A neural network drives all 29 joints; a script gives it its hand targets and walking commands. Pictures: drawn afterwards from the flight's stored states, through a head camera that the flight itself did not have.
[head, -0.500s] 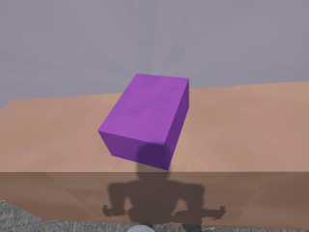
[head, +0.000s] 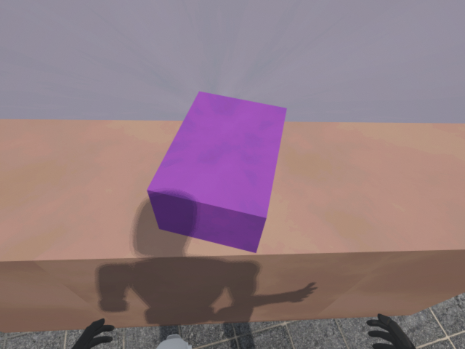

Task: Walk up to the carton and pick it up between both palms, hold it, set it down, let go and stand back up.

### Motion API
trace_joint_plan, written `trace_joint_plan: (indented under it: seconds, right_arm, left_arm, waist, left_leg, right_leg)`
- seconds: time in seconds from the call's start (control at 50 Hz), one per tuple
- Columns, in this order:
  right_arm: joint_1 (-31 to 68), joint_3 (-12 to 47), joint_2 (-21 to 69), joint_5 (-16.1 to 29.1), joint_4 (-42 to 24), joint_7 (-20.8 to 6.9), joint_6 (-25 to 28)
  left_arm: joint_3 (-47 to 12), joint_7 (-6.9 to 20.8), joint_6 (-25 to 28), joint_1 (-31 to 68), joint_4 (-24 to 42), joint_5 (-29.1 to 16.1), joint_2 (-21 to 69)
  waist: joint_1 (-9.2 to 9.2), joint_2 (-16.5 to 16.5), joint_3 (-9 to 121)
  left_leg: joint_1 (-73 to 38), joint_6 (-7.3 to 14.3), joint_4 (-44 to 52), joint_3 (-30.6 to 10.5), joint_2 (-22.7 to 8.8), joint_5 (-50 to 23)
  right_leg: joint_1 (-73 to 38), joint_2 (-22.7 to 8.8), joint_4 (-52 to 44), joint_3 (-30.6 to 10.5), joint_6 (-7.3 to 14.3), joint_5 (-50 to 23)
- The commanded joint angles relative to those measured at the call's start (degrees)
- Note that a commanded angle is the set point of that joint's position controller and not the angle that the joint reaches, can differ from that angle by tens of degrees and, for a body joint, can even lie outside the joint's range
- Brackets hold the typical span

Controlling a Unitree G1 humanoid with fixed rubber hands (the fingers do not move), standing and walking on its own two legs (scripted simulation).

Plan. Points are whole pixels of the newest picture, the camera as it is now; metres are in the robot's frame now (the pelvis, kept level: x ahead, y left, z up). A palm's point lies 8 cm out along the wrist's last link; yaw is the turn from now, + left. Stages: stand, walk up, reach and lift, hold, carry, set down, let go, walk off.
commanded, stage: walk up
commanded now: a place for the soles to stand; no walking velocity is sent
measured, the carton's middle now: (225, 166) +0.49 +0.02 -0.01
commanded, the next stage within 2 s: none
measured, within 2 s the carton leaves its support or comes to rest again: neither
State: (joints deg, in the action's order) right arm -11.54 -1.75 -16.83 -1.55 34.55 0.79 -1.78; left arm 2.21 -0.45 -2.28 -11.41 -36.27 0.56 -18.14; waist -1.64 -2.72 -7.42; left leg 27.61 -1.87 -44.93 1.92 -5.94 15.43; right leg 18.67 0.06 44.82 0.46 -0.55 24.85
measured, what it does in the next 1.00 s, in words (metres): stands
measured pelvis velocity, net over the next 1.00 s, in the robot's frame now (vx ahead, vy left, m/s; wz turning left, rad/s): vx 0.03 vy -0.01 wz -0.03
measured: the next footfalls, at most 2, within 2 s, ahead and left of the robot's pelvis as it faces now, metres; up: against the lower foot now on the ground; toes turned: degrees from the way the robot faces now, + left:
none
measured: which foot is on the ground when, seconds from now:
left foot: down 0.00-1.00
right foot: down 0.00-1.00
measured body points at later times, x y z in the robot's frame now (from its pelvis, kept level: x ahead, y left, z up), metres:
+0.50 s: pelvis +0.01 +0.01 +0.02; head +0.03 +0.01 +0.47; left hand +0.14 +0.26 -0.09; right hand +0.09 -0.27 -0.09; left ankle +0.09 +0.15 -0.70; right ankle +0.00 -0.13 -0.70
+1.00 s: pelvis +0.03 -0.01 +0.02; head +0.04 -0.02 +0.47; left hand +0.16 +0.25 -0.08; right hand +0.16 -0.27 -0.09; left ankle +0.09 +0.15 -0.70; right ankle +0.00 -0.13 -0.70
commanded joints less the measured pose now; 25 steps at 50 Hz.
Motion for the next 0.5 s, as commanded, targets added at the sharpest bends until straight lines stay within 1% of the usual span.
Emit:
trace_joint_plan:
  seconds: [0.0, 0.02, 0.04, 0.06, 0.08, 0.1, 0.12, 0.14, 0.16, 0.18, 0.2, 0.22, 0.24, 0.26, 0.28, 0.3, 0.32, 0.34, 0.36, 0.38, 0.4, 0.42, 0.46, 0.48]
  right_arm:
    - [-1.8, -1.8, -5.6, 2.3, -5.5, 0.2, 0.5]
    - [-2.8, -2.3, -6.4, 1.8, -4.4, 0.1, 0.3]
    - [-4.3, -2.5, -7.7, 1.9, -3.6, -0.2, 0.6]
    - [-3.4, -3.0, -9.3, 2.2, -3.6, -0.3, 1.2]
    - [-3.0, -3.2, -10.0, 2.0, -3.6, -0.5, 1.7]
    - [-3.4, -2.9, -9.0, 1.8, -3.8, -0.5, 2.2]
    - [-3.5, -2.6, -8.1, 1.4, -4.1, -0.4, 2.6]
    - [-2.9, -2.5, -7.9, 1.1, -4.1, -0.2, 2.6]
    - [-3.2, -2.8, -8.1, 1.0, -4.1, -0.1, 2.6]
    - [-4.2, -3.0, -8.5, 1.2, -3.5, -0.1, 2.5]
    - [-4.5, -3.1, -8.4, 1.3, -3.4, -0.1, 2.5]
    - [-5.0, -3.2, -8.4, 1.2, -3.4, -0.1, 2.5]
    - [-5.8, -3.2, -8.2, 1.2, -3.4, -0.1, 2.7]
    - [-6.4, -3.1, -8.2, 1.0, -3.3, 0.0, 3.0]
    - [-6.7, -3.1, -8.5, 0.9, -3.2, 0.0, 3.1]
    - [-6.8, -3.2, -9.0, 0.8, -3.3, 0.0, 3.3]
    - [-6.2, -3.2, -9.5, 0.7, -3.4, 0.0, 3.5]
    - [-6.4, -3.4, -10.1, 0.7, -3.2, 0.0, 3.5]
    - [-6.4, -3.4, -10.0, 0.7, -3.1, 0.0, 3.6]
    - [-6.0, -3.3, -10.1, 0.6, -3.1, -0.1, 3.6]
    - [-6.1, -3.4, -9.9, 0.6, -3.2, -0.1, 3.6]
    - [-6.6, -3.3, -9.7, 0.7, -3.1, -0.1, 3.6]
    - [-6.6, -3.1, -9.4, 0.8, -3.2, -0.3, 3.6]
    - [-6.7, -3.0, -9.4, 0.7, -3.3, -0.4, 3.6]
  left_arm:
    - [4.0, 1.1, 1.2, 0.1, 4.0, -0.8, -13.6]
    - [3.3, 1.3, 1.3, 4.2, 4.4, -0.8, -10.9]
    - [2.2, 1.6, 1.2, 6.5, 5.0, -0.9, -8.5]
    - [1.9, 1.8, 1.1, 5.0, 5.2, -0.8, -7.1]
    - [1.7, 1.9, 1.1, 2.5, 4.7, -0.8, -6.6]
    - [1.7, 1.9, 1.1, 1.9, 4.2, -0.9, -7.1]
    - [1.9, 2.1, 0.9, 1.3, 3.6, -1.2, -7.5]
    - [2.0, 2.3, 0.8, 0.9, 3.2, -1.6, -7.6]
    - [1.9, 2.5, 0.7, 1.2, 3.2, -1.7, -7.4]
    - [2.0, 2.5, 0.6, 1.2, 3.3, -1.6, -7.2]
    - [2.0, 2.4, 0.6, 1.1, 3.1, -1.4, -7.3]
    - [2.0, 2.4, 0.7, 1.1, 2.9, -1.3, -7.3]
    - [2.0, 2.4, 0.8, 1.4, 2.8, -1.3, -7.5]
    - [2.0, 2.4, 0.9, 1.3, 2.8, -1.2, -7.2]
    - [2.0, 2.5, 1.0, 0.6, 2.6, -1.1, -7.2]
    - [1.9, 2.5, 1.0, -0.1, 2.7, -1.0, -6.9]
    - [1.9, 2.6, 1.0, -0.3, 2.7, -0.9, -6.3]
    - [1.9, 2.6, 1.1, -1.1, 2.9, -0.7, -6.1]
    - [1.9, 2.6, 1.2, -1.3, 2.8, -0.5, -6.1]
    - [1.8, 2.6, 1.3, -2.4, 2.7, -0.4, -5.8]
    - [1.9, 2.6, 1.4, -3.0, 2.5, -0.3, -6.0]
    - [2.0, 2.6, 1.5, -3.4, 2.3, -0.1, -6.1]
    - [2.0, 2.5, 1.7, -2.8, 2.5, 0.0, -5.9]
    - [2.0, 2.5, 1.9, -3.1, 2.6, 0.1, -6.0]
  waist:
    - [2.18, -3.3, 11.6]
    - [0.04, -4.1, 8.9]
    - [-1.37, -4.1, 6.4]
    - [-0.16, -2.8, 4.6]
    - [0.55, -1.2, 4.8]
    - [0.54, -1.8, 4.8]
    - [0.85, -2.7, 5.2]
    - [1.39, -3.5, 4.1]
    - [1.31, -4.9, 2.4]
    - [1.3, -5.4, 1.4]
    - [1.28, -5.5, -0.5]
    - [1.12, -4.8, -1.1]
    - [0.84, -4.9, -1.7]
    - [0.85, -4.2, -1.1]
    - [1.03, -3.3, 0.1]
    - [1.21, -2.4, 1.0]
    - [1.7, -0.5, 1.0]
    - [2.03, 0.9, 2.6]
    - [2.07, 1.7, 2.9]
    - [2.58, 3.8, 4.0]
    - [2.61, 4.6, 5.9]
    - [2.49, 5.1, 7.8]
    - [2.25, 6.2, 9.4]
    - [2.25, 6.0, 10.4]
  left_leg:
    - [-6.7, 2.2, 0.5, 0.4, 4.3, 12.4]
    - [-14.4, 2.6, 0.0, -1.2, 3.5, 10.1]
    - [-15.6, 3.3, 5.7, -1.5, 3.1, 7.8]
    - [-12.9, 3.4, 9.4, -1.7, 2.4, 6.0]
    - [-11.7, 3.7, 10.6, -1.9, 1.9, 3.6]
    - [-10.8, 3.9, 11.6, -2.6, 1.7, 1.6]
    - [-10.7, 4.0, 12.4, -3.4, 1.4, 2.7]
    - [-10.5, 3.8, 12.1, -3.4, 1.7, 5.2]
    - [-10.4, 3.4, 12.2, -3.8, 1.8, 7.2]
    - [-9.4, 3.2, 12.1, -3.7, 2.1, 7.8]
    - [-9.5, 3.1, 12.0, -3.3, 2.4, 7.3]
    - [-9.9, 3.0, 11.9, -3.1, 2.6, 6.9]
    - [-9.9, 3.3, 12.8, -3.8, 2.4, 5.8]
    - [-10.1, 3.4, 13.6, -4.5, 1.9, 4.8]
    - [-9.9, 3.8, 15.1, -5.9, 1.3, 6.3]
    - [-9.5, 4.3, 16.3, -7.7, 0.2, 6.5]
    - [-8.2, 4.7, 18.1, -9.2, -0.9, 7.3]
    - [-7.1, 5.1, 19.7, -10.9, -1.8, 9.2]
    - [-5.9, 5.5, 20.6, -11.7, -2.4, 9.2]
    - [-6.5, 5.6, 21.2, -11.7, -2.8, 8.7]
    - [-7.3, 5.4, 21.4, -11.6, -2.7, 8.3]
    - [-8.2, 5.4, 21.4, -11.3, -2.9, 8.2]
    - [-9.3, 5.4, 20.9, -10.5, -2.9, 4.4]
    - [-10.6, 5.4, 19.7, -9.7, -3.1, 1.0]
  right_leg:
    - [3.2, -14.8, -21.6, -21.5, 12.8, -1.2]
    - [12.6, -13.4, -22.8, -18.7, 12.1, 7.5]
    - [13.6, -9.8, -22.3, -13.5, 9.3, 10.0]
    - [11.5, -5.7, -21.5, -9.2, 6.6, 8.7]
    - [9.2, -5.2, -20.8, -8.9, 5.6, 5.5]
    - [7.5, -5.7, -20.0, -8.8, 5.3, 3.2]
    - [7.3, -5.9, -19.5, -9.3, 5.2, 4.2]
    - [8.9, -6.2, -20.7, -9.9, 5.4, 8.4]
    - [10.6, -6.1, -22.0, -9.7, 5.3, 12.1]
    - [10.7, -6.0, -23.2, -9.6, 5.2, 13.8]
    - [11.8, -6.2, -23.7, -9.9, 5.3, 13.9]
    - [12.9, -6.3, -23.9, -9.9, 5.3, 14.0]
    - [12.8, -6.1, -23.2, -9.5, 5.2, 12.1]
    - [11.5, -5.9, -22.3, -8.9, 5.0, 9.7]
    - [10.7, -5.4, -21.1, -8.4, 4.7, 9.2]
    - [9.1, -4.9, -19.7, -8.0, 4.4, 6.8]
    - [7.9, -4.1, -17.9, -7.5, 4.0, 4.6]
    - [5.6, -3.6, -16.7, -7.5, 3.8, 3.3]
    - [3.8, -3.4, -15.7, -7.2, 3.7, 0.9]
    - [2.4, -3.3, -15.4, -7.3, 3.6, -1.4]
    - [1.2, -3.2, -14.9, -7.1, 3.6, -2.4]
    - [-0.1, -3.1, -14.6, -6.9, 3.7, -3.2]
    - [-2.0, -3.1, -13.7, -6.5, 3.4, -6.9]
    - [-2.3, -3.4, -13.5, -6.7, 3.4, -9.5]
